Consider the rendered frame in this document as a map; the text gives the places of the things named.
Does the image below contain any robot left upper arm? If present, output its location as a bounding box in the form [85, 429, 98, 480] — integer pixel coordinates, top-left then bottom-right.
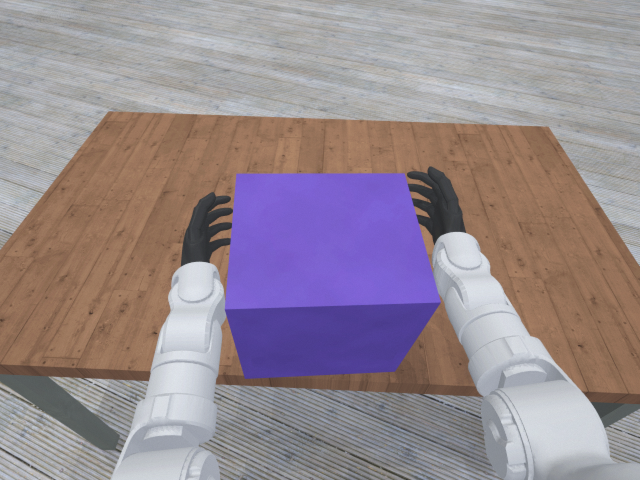
[112, 446, 220, 480]

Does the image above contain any robot right forearm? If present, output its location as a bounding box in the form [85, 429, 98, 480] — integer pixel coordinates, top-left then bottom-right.
[432, 232, 610, 456]

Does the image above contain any table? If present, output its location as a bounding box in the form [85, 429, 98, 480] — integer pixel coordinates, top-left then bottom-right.
[0, 111, 640, 450]

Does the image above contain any robot left hand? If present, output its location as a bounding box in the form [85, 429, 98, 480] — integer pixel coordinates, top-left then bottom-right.
[181, 192, 233, 266]

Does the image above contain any robot right hand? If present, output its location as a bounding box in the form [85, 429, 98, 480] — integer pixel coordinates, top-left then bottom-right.
[407, 166, 466, 245]

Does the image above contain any robot left forearm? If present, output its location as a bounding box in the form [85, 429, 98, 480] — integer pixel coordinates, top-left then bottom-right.
[110, 262, 226, 480]

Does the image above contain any robot right upper arm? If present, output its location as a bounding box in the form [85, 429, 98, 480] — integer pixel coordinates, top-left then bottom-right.
[481, 380, 640, 480]

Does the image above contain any carton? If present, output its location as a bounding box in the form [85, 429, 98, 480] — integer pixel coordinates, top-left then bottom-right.
[225, 173, 441, 379]

